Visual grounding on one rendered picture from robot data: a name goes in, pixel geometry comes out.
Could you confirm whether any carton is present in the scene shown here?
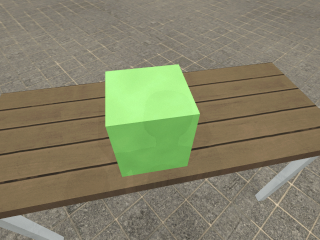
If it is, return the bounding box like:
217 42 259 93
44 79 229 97
105 64 200 177

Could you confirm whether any table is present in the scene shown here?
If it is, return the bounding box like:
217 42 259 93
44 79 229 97
0 62 320 240

